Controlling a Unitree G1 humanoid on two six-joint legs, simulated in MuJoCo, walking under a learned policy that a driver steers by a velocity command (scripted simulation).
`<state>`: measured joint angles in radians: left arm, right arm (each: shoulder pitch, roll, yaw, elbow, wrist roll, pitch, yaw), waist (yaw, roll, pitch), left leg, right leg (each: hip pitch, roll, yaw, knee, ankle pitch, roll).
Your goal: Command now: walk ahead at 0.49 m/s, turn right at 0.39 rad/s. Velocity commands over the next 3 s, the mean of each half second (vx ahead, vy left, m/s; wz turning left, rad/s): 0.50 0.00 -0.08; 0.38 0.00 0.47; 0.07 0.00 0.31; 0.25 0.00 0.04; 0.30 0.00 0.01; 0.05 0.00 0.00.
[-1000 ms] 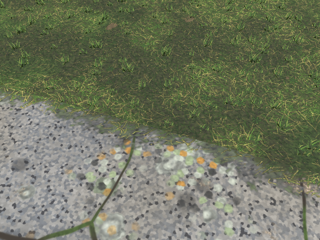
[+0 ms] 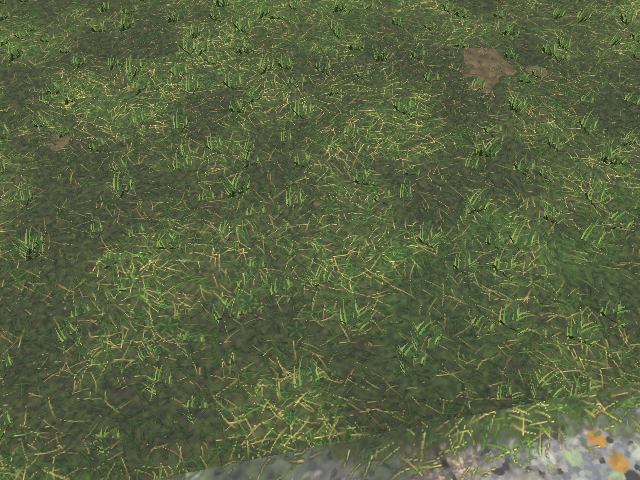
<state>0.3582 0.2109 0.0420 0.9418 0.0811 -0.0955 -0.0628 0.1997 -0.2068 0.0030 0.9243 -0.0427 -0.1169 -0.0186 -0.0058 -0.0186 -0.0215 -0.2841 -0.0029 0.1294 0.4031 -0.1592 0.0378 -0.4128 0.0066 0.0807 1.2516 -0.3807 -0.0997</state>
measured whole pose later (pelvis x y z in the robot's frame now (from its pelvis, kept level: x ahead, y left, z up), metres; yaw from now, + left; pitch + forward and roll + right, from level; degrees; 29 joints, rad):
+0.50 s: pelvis +0.26 -0.06 +0.00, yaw +0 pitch +1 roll +0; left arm 0.24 0.20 0.05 0.94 0.05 -0.10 0.01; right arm 0.33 -0.21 -0.03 1.00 -0.06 -0.10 0.04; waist 0.01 0.02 0.00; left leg -0.40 0.07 -0.03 1.11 -0.36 0.11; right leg -0.26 0.00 -0.10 0.39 -0.16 -0.05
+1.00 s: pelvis +0.47 +0.00 -0.02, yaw +16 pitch +1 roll +0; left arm 0.13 0.24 0.05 0.78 0.04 -0.12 0.01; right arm 0.37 -0.24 -0.09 0.91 -0.05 -0.15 0.02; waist -0.04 0.00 -0.02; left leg -0.33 -0.07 -0.01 0.72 -0.39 0.09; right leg -0.53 -0.03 0.05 1.36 -0.63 0.05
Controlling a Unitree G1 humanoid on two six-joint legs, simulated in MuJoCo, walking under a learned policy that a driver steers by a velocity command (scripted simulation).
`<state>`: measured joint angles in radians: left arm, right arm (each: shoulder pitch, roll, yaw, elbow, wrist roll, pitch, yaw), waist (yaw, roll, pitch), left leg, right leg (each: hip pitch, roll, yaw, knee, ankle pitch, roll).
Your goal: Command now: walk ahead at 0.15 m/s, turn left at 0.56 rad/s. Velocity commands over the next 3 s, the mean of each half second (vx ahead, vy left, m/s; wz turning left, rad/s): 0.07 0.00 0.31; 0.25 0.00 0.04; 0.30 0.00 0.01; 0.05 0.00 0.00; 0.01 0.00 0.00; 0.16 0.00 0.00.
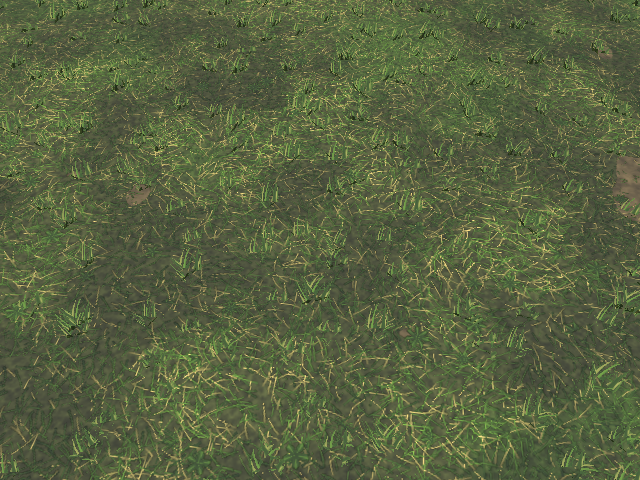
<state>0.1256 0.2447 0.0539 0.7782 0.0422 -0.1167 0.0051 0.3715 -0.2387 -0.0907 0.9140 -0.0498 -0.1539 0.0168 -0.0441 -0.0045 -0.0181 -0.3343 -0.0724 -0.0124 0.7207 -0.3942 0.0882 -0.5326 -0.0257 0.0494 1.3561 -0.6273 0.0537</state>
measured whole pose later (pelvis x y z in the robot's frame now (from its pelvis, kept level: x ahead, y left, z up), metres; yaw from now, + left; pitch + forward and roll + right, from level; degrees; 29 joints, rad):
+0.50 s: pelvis +0.14 -0.08 -0.17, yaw +8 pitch +2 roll +0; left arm 0.33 0.18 0.01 0.97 0.01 -0.01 -0.02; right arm 0.33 -0.20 0.01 0.87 0.05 0.01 -0.08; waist -0.03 0.05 -0.01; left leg -0.78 -0.02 -0.12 1.99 -0.78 -0.10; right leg -0.36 0.00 -0.05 0.51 -0.18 -0.04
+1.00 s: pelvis +0.16 -0.08 -0.09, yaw +11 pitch +4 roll +0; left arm 0.10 0.24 0.07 0.91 -0.05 -0.02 -0.03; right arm 0.48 -0.19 -0.06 1.01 0.00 -0.05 -0.04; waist -0.08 0.00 -0.04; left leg -0.43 0.06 0.03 1.24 -0.88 0.00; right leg -0.78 0.06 0.14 1.00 -0.04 -0.07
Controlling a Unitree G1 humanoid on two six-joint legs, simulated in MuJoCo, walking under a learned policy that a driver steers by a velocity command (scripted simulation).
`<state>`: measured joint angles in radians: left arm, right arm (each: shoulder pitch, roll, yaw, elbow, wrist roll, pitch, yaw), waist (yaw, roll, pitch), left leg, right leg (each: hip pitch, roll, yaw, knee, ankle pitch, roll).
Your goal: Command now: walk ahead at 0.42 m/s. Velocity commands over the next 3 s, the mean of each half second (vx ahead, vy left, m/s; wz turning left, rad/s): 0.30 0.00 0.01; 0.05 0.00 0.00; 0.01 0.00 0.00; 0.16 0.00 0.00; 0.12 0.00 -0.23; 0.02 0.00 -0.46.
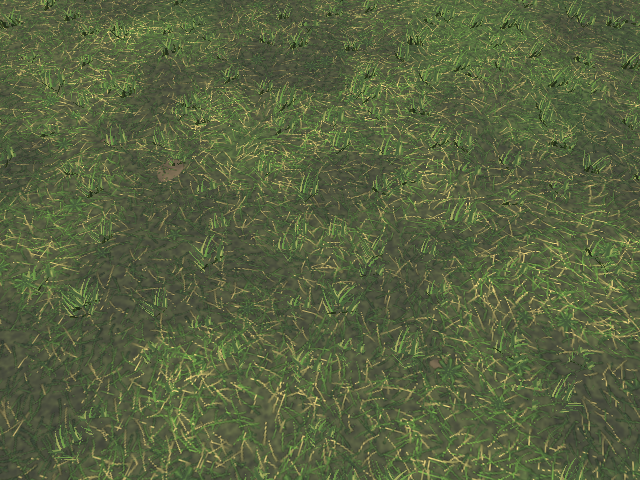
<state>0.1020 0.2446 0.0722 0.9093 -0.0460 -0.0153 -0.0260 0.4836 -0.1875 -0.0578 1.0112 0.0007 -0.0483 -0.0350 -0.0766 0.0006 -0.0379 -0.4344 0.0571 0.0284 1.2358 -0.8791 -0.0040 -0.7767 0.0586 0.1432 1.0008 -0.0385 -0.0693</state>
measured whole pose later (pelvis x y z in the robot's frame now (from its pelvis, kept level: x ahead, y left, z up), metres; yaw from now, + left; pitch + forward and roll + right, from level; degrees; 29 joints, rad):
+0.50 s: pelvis +0.16 -0.11 -0.08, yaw -2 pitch +3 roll -1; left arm 0.31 0.16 0.02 1.01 0.01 -0.05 0.03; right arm 0.10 -0.18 -0.05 0.80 0.00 -0.06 -0.04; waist 0.03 0.07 0.02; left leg -0.68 0.08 -0.05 0.78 -0.04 -0.04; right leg -0.16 0.09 -0.05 0.41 -0.29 -0.08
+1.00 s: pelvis +0.23 -0.09 -0.09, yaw -3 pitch +0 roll +0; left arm 0.31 0.17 0.05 1.04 0.00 0.03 0.02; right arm 0.07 -0.17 -0.07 0.91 0.00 -0.01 -0.02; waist 0.02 0.00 0.03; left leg -0.41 -0.03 0.02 0.58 -0.17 0.03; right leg -0.06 0.03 -0.01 0.54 -0.48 -0.04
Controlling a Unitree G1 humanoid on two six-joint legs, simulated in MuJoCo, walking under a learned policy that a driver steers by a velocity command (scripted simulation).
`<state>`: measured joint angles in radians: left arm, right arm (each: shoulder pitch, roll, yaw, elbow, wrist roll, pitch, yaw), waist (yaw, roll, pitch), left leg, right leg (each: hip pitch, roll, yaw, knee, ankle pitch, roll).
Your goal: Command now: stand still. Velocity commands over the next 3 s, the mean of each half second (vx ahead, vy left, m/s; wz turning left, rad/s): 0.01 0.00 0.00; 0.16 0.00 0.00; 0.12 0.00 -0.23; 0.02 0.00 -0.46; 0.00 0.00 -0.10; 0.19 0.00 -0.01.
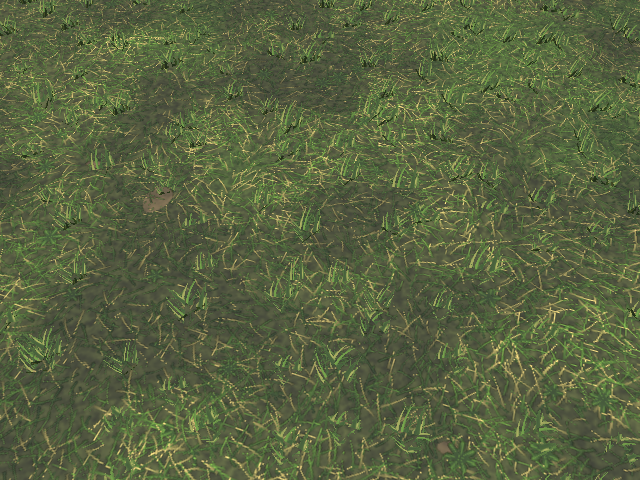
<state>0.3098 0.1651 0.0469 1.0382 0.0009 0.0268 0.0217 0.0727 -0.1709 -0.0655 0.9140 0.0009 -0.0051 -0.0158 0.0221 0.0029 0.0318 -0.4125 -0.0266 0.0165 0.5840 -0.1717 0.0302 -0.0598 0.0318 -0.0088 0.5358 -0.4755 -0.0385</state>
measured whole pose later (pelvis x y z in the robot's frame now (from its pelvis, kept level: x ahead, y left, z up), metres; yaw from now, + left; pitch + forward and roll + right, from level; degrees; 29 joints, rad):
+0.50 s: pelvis -0.01 +0.00 +0.00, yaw +1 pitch -1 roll +0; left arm 0.41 0.14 0.05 1.07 0.00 0.00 0.03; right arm 0.08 -0.18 -0.05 1.01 0.01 0.01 -0.03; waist 0.01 0.00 0.04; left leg -0.39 -0.03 0.01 0.56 -0.15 0.03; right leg -0.04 0.03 -0.02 0.52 -0.46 -0.03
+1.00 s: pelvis +0.07 +0.05 -0.01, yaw +0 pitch +0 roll +0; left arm 0.46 0.20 0.07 1.03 -0.03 -0.06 0.02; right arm 0.10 -0.23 -0.07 0.98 0.02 -0.10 0.03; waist 0.00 -0.04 0.03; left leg -0.38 -0.03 0.10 0.67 -0.29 0.08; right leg -0.21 0.00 0.07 1.06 -0.49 -0.02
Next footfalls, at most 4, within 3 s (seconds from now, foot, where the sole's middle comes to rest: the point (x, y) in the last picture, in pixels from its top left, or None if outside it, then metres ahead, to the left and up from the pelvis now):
1.48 right None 0.26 -0.08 -0.76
1.96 left None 0.33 0.13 -0.76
2.28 right None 0.20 -0.09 -0.76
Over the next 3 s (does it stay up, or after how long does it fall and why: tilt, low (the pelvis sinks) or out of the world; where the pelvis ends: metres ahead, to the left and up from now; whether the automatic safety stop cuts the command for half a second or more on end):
stays up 0.31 0.04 0.02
